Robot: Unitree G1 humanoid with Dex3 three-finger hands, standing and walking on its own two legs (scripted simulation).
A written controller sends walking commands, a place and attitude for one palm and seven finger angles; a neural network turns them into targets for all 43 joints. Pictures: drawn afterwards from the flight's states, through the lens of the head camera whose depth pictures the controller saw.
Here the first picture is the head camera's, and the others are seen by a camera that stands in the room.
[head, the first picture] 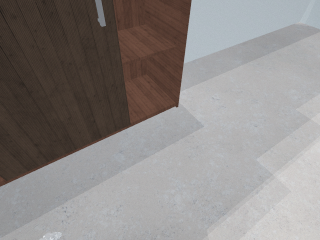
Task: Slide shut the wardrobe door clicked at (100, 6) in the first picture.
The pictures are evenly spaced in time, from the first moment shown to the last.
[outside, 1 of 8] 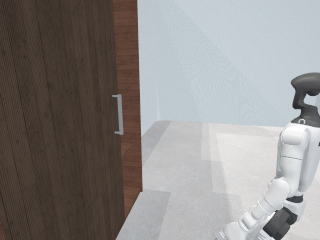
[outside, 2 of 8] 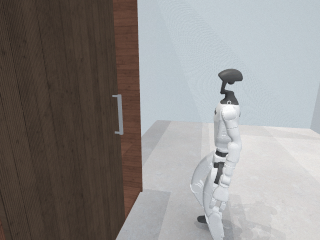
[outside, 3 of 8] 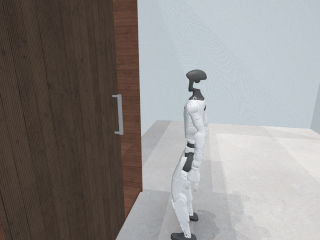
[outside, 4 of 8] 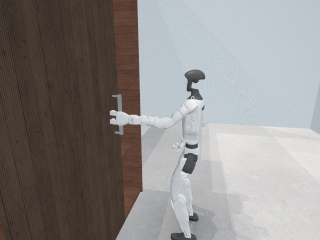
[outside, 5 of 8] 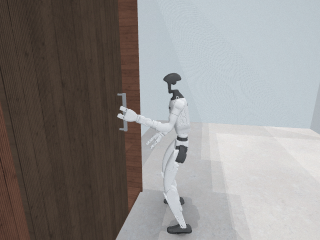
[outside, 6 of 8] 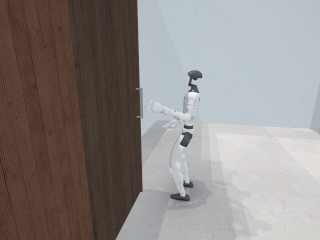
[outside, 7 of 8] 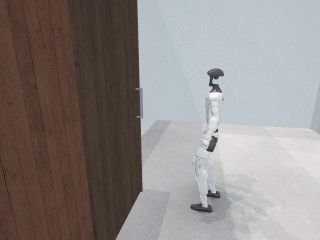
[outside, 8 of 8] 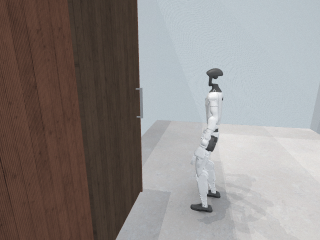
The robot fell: no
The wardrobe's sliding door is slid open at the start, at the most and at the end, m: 0.46 0.46 0.00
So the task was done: yes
